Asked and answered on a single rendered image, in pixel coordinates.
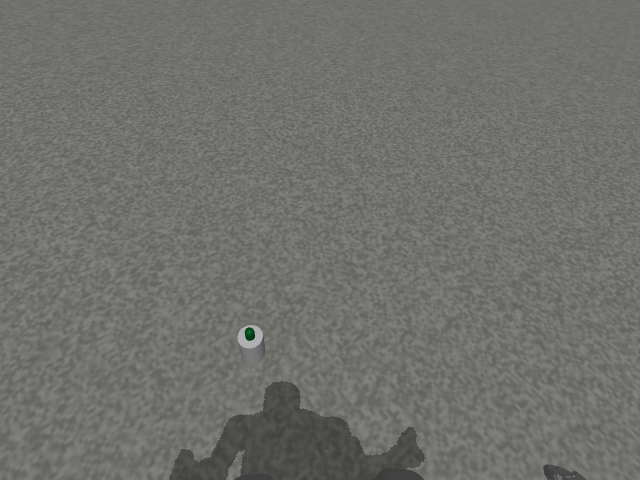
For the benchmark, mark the bottle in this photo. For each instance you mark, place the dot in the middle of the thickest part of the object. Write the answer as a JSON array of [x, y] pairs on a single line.
[[251, 344]]

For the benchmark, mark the right robot hand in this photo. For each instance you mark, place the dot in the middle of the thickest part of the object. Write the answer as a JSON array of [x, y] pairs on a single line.
[[556, 473]]

